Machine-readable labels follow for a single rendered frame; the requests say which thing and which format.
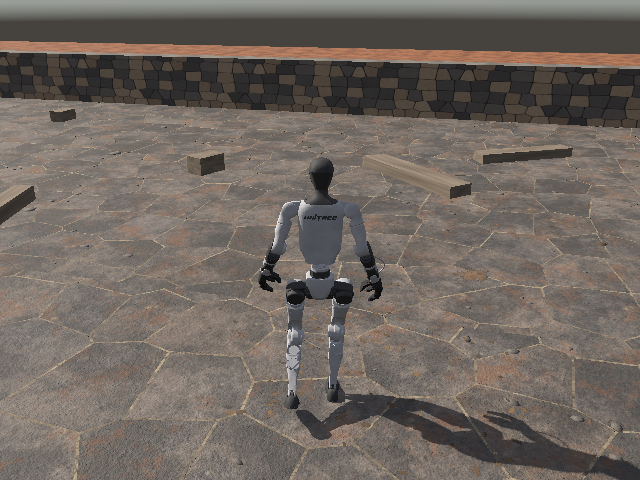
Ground left robot thigh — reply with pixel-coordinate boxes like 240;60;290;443
286;279;306;346

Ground right robot hand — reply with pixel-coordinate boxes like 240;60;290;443
360;278;383;301

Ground left robot shin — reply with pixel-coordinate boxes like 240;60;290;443
286;329;301;397

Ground left robot hand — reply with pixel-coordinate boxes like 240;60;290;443
258;271;281;292

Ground robot left upper arm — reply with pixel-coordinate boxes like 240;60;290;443
270;201;300;255

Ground robot right upper arm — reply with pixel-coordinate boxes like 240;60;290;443
342;201;370;257

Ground right robot forearm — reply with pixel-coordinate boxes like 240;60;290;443
360;241;380;283

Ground left robot forearm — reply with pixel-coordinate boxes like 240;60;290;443
260;239;280;276

